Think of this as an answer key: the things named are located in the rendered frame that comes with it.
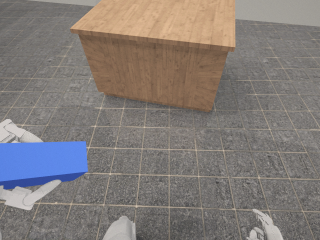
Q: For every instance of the robot right hand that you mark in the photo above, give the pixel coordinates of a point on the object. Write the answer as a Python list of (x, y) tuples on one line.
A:
[(270, 232)]

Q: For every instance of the left robot thigh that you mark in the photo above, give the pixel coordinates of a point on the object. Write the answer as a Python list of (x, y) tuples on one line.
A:
[(122, 229)]

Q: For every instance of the robot left hand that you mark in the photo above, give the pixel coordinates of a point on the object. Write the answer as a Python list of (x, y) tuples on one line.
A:
[(20, 197)]

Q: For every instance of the robot left shin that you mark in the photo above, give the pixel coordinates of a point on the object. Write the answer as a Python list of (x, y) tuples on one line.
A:
[(123, 217)]

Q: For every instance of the table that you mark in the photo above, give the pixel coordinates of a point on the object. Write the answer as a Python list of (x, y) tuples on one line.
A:
[(169, 52)]

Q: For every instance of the sponge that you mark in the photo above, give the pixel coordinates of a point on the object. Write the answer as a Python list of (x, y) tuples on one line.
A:
[(28, 164)]

